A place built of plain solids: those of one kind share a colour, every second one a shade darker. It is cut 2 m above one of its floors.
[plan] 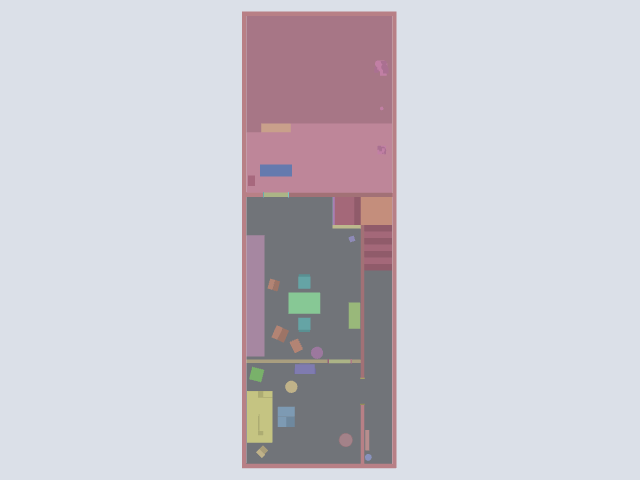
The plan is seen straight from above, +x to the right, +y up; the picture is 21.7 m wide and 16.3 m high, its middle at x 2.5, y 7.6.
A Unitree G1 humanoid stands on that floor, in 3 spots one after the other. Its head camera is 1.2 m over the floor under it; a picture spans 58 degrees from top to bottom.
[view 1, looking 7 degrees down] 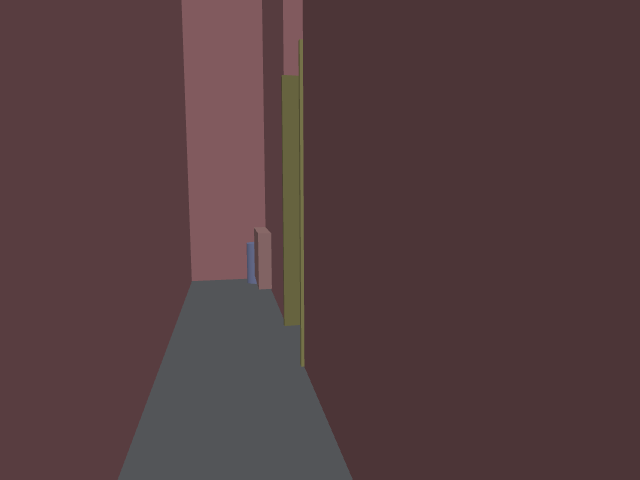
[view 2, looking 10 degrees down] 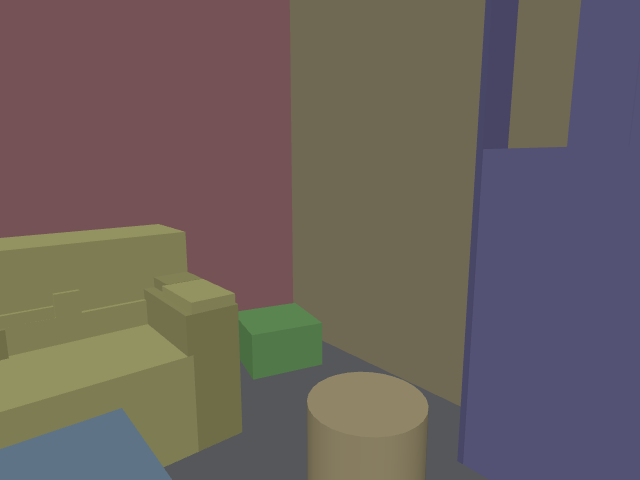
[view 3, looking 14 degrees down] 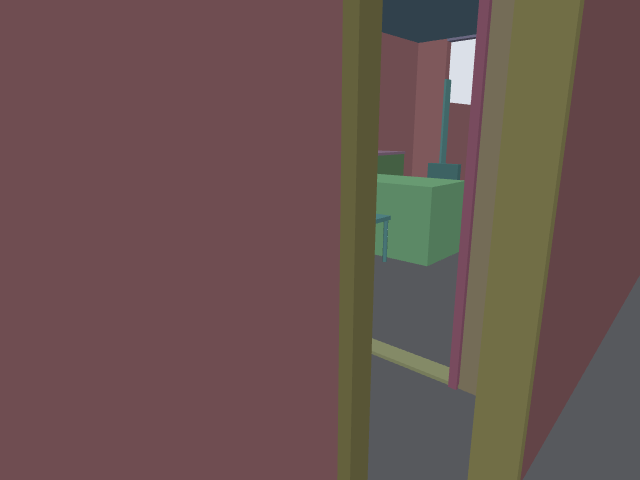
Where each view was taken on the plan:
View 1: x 4.48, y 5.67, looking -102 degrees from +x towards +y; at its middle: wall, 2.31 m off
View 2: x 2.48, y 1.60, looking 140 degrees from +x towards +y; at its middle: kitchen_wall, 2.88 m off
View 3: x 4.33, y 1.60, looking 132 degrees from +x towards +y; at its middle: wall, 0.50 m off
